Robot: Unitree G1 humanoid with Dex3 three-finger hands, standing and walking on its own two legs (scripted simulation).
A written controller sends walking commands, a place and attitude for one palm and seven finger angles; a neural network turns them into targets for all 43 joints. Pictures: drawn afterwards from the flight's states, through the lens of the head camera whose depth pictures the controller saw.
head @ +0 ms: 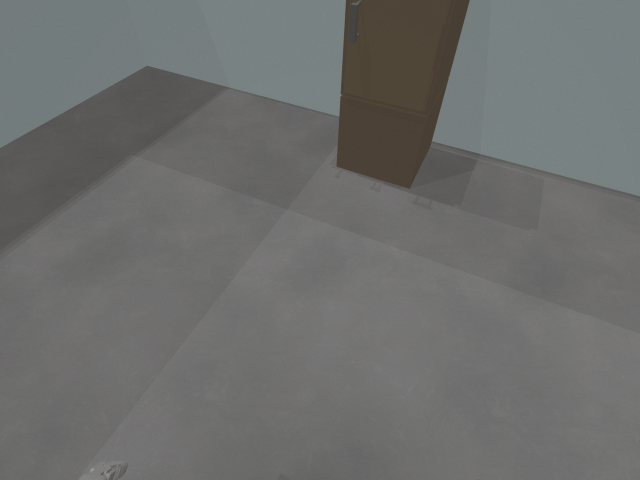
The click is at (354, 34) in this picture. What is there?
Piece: cupboard door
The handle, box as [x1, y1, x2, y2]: [348, 0, 361, 43]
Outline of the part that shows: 360,0 350,4 348,42 352,43 355,42 358,36 356,29 358,5 361,3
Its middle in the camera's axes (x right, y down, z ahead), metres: +0.13 -0.80 +1.42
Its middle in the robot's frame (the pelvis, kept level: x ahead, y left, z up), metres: +1.60 -0.04 -0.05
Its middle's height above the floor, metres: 0.72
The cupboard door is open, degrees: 0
